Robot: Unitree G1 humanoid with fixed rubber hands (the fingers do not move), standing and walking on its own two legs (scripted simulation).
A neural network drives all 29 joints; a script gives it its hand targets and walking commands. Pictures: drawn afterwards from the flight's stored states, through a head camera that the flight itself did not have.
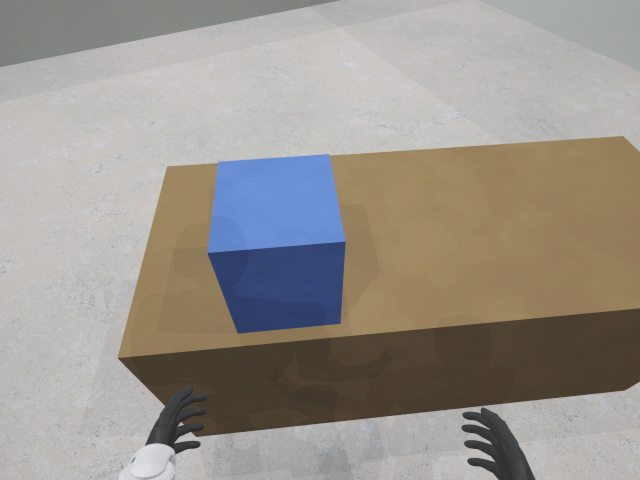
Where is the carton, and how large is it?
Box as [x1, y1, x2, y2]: [207, 154, 345, 333]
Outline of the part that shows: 328,154 218,162 207,252 238,333 340,323 345,241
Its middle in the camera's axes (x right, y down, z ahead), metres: -0.07 +0.01 +0.72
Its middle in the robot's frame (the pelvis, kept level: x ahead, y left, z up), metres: +0.52 +0.08 -0.08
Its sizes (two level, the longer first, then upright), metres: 0.210 0.200 0.250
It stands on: a pedestal, 0.57 m high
